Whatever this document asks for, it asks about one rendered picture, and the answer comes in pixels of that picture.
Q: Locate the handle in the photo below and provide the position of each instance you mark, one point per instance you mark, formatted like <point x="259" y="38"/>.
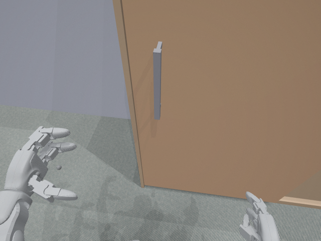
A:
<point x="157" y="65"/>

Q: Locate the left robot hand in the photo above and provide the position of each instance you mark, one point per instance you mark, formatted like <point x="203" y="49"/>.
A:
<point x="25" y="163"/>

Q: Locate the wardrobe door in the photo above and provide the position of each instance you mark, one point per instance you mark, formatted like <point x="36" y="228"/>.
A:
<point x="309" y="189"/>
<point x="240" y="94"/>

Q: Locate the left robot forearm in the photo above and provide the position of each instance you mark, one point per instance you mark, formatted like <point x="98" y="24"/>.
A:
<point x="14" y="214"/>

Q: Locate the right robot hand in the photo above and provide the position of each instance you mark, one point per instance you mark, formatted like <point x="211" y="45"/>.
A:
<point x="265" y="228"/>

